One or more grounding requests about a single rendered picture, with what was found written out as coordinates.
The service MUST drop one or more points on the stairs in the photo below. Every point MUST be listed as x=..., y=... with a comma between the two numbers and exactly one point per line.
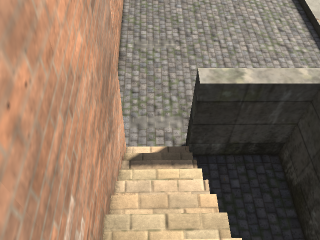
x=161, y=195

